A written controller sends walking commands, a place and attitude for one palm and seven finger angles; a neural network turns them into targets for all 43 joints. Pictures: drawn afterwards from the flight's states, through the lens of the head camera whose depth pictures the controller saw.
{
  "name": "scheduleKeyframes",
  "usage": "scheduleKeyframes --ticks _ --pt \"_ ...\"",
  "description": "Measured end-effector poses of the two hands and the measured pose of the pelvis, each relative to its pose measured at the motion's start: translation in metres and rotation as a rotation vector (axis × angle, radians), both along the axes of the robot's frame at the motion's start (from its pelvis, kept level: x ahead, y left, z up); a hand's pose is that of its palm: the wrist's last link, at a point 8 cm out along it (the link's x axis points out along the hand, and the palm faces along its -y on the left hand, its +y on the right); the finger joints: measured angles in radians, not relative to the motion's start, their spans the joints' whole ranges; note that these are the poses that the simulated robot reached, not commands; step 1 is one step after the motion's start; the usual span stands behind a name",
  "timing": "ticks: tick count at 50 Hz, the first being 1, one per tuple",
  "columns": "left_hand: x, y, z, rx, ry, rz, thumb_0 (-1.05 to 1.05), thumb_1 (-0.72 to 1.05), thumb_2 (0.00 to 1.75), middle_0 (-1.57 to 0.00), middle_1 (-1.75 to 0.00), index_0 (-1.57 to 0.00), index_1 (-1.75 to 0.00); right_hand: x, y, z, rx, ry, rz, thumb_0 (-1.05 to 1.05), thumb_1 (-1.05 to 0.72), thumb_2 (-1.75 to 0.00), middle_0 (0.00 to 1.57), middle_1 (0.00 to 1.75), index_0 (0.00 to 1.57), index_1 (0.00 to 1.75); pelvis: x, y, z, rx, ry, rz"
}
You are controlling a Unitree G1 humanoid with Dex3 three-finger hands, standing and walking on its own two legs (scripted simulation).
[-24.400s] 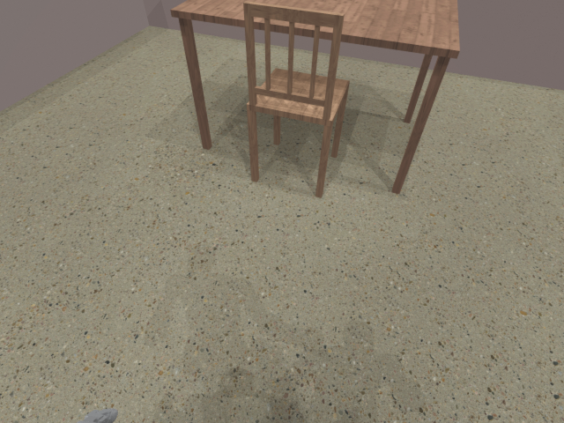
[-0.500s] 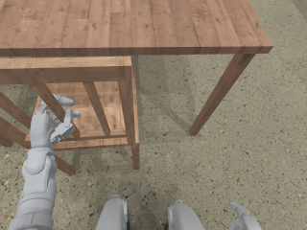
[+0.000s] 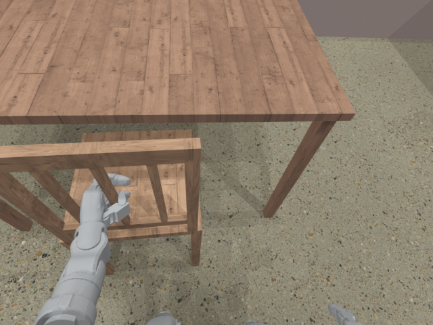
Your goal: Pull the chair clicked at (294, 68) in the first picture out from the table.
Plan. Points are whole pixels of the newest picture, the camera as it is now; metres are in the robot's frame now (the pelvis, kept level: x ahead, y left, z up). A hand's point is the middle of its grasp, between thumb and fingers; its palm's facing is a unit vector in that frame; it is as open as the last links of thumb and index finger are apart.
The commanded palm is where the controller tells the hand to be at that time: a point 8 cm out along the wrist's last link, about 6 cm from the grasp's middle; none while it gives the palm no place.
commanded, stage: step backward, pulling the chair out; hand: left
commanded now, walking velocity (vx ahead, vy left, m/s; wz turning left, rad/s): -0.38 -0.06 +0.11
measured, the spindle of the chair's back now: (113, 198) +0.37 +0.22 -0.06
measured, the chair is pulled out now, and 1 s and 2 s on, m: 0.04 0.17 0.29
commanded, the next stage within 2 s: none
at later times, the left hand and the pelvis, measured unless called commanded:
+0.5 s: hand (143, 253) +0.26 +0.14 -0.05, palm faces +0.10 -0.98 -0.17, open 4.8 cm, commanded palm +0.24 +0.19 -0.04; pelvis -0.06 -0.02 +0.01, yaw +0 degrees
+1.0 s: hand (145, 267) +0.23 +0.13 -0.05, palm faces +0.11 -0.97 -0.20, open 4.9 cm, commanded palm +0.20 +0.18 -0.05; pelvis -0.10 -0.03 +0.01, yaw +0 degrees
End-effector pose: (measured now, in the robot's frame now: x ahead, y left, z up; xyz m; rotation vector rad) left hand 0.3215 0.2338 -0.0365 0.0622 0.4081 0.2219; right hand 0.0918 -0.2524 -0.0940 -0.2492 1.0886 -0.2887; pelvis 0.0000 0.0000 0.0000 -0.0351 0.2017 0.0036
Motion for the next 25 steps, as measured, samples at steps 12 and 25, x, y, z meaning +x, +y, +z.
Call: scheduleKeyframes --ticks 12,25 --pt "-0.032 -0.018 0.003 0.031 0.041 -0.071 0.02 0.8 0.81 -0.31 -1.09 -0.49 -1.45 -0.045 -0.015 0.005 0.003 0.011 -0.041 0.01 -0.91 -0.9 0.2 0.29 0.2 0.3 -0.031 -0.005 0.011 -0.003 -0.101 -0.025" --pt "-0.089 -0.049 0.006 0.059 0.088 -0.095 0.01 0.77 0.82 -0.32 -1.12 -0.5 -1.45 -0.072 -0.018 -0.007 0.037 -0.005 -0.016 0.01 -0.91 -0.9 0.2 0.3 0.2 0.3 -0.063 -0.016 0.014 0.01 -0.156 -0.003"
